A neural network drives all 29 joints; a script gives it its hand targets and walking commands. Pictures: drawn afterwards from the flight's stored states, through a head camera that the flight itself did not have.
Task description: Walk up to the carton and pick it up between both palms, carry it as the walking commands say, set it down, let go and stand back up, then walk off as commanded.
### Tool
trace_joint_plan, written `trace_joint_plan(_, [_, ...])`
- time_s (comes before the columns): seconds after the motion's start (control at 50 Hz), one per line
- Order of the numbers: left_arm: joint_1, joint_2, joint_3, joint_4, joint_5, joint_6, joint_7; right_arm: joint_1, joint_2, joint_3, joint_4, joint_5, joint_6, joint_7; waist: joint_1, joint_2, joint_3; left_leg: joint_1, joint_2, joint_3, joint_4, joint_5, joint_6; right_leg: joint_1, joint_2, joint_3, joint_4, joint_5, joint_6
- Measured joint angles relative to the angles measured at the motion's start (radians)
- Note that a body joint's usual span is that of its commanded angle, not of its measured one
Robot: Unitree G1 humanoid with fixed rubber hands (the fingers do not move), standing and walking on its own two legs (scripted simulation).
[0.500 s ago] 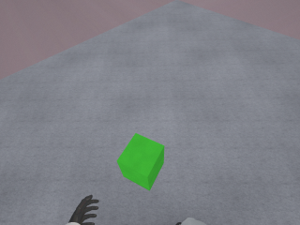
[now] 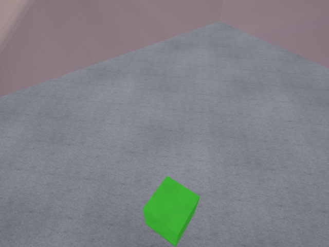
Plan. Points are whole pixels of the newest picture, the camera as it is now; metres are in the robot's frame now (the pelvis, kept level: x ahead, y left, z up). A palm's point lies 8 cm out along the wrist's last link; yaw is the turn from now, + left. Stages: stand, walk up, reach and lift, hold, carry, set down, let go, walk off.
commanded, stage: walk up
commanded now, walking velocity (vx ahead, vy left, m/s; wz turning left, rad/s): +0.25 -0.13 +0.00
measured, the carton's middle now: (171, 211) +0.43 +0.02 -0.64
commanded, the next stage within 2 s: none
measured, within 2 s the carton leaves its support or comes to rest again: neither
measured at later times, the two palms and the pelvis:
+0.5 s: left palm out of the picture +0.13 +0.22 -0.12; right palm out of the picture +0.06 -0.24 -0.15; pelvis +0.08 -0.02 +0.01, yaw -1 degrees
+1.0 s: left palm out of the picture +0.01 +0.36 -0.09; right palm out of the picture +0.15 -0.22 -0.12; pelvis +0.05 +0.06 +0.00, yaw -10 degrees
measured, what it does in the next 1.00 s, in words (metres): steps on the spot: right foot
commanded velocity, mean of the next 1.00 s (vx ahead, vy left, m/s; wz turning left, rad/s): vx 0.01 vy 0.08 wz -0.14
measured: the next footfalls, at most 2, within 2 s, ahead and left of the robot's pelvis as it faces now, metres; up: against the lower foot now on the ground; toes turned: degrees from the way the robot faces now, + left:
right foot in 0.38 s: +0.14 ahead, -0.12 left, +0.00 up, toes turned -7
left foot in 1.10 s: +0.12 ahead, +0.28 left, +0.00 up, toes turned -14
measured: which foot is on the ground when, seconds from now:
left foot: down 0.00-0.70, up 0.72-1.00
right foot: up 0.00-0.36, down 0.38-1.00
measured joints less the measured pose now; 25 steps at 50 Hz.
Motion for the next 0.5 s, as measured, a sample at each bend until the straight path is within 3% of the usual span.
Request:
trace_joint_plan(0.02, [-0.011, 0.004, 0.004, 0.003, 0.005, 0.01, 0.001, 0.012, 0.007, 0.003, 0.003, 0.002, -0.004, -0.004, -0.009, -0.011, 0.003, 0.001, 0.001, 0.001, 0.022, -0.017, 0.019, -0.042, 0.014, 0.023, 0.112, -0.056, -0.002])
trace_joint_plan(0.06, [-0.035, 0.017, 0.011, 0.0, 0.006, 0.027, -0.003, 0.051, 0.014, 0.006, 0.012, 0.005, -0.008, -0.01, -0.029, -0.027, 0.003, 0.028, 0.01, 0.0, 0.005, -0.033, 0.036, -0.116, 0.04, 0.044, 0.283, -0.047, -0.004])
trace_joint_plan(0.16, [-0.102, 0.035, 0.016, -0.012, -0.004, 0.042, -0.016, 0.148, 0.01, -0.002, 0.053, 0.01, -0.026, -0.02, -0.061, -0.044, 0.019, 0.128, 0.021, -0.001, -0.126, 0.001, 0.035, -0.214, 0.042, 0.051, 0.391, 0.107, -0.002])
trace_joint_plan(0.32, [-0.219, 0.024, -0.009, -0.021, -0.032, 0.06, 0.016, 0.168, 0.035, 0.007, 0.097, 0.018, 0.005, -0.044, -0.065, -0.039, 0.072, 0.187, -0.007, 0.02, -0.147, -0.018, 0.031, -0.128, 0.065, 0.058, 0.057, 0.123, -0.005])
trace_joint_plan(0.38, [-0.227, 0.019, -0.015, -0.012, -0.024, 0.048, 0.024, 0.16, 0.04, 0.005, 0.094, 0.023, 0.025, -0.047, -0.07, -0.04, 0.063, 0.177, -0.032, 0.031, -0.078, -0.068, 0.017, -0.035, 0.059, 0.034, -0.126, 0.226, -0.028])
trace_joint_plan(0.42, [-0.229, -0.005, -0.019, 0.004, -0.019, 0.04, 0.025, 0.142, 0.026, 0.005, 0.094, 0.025, 0.038, -0.05, -0.076, 0.006, 0.063, 0.175, -0.017, 0.018, -0.045, -0.096, 0.009, -0.023, 0.073, 0.022, -0.118, 0.197, -0.057])
trace_joint_plan(0.5, [-0.223, -0.031, -0.029, 0.022, -0.017, 0.037, 0.028, 0.13, 0.019, 0.007, 0.106, 0.026, 0.056, -0.05, -0.066, 0.053, 0.04, 0.19, -0.005, -0.007, -0.064, -0.091, -0.002, 0.001, 0.093, 0.008, -0.144, 0.182, -0.068])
